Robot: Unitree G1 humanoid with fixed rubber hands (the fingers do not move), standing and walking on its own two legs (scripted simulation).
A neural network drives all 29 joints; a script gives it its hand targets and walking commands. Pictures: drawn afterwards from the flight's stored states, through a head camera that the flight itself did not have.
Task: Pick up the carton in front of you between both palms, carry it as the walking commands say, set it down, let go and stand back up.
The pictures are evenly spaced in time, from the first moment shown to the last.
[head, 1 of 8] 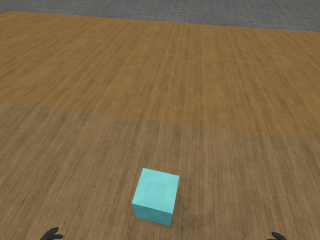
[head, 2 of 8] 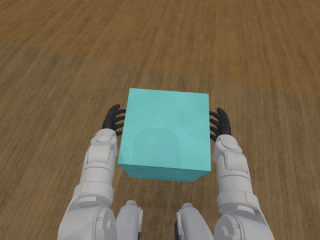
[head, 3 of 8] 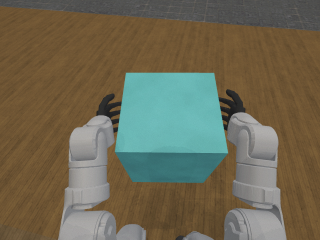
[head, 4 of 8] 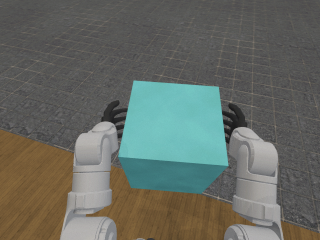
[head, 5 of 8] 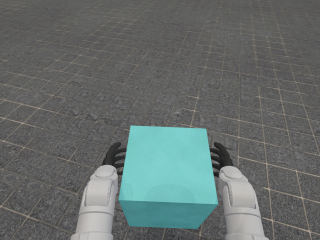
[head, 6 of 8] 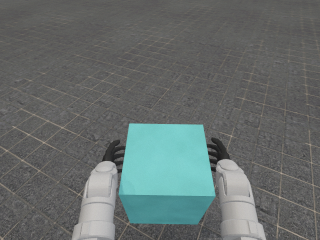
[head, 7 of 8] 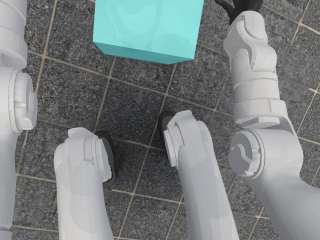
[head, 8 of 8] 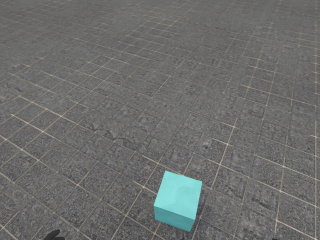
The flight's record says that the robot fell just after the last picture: no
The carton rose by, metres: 0.68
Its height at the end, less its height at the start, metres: -0.37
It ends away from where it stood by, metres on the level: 6.00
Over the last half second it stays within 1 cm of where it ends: yes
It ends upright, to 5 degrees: yes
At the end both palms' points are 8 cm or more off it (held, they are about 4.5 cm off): yes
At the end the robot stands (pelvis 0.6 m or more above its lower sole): yes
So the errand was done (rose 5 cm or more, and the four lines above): yes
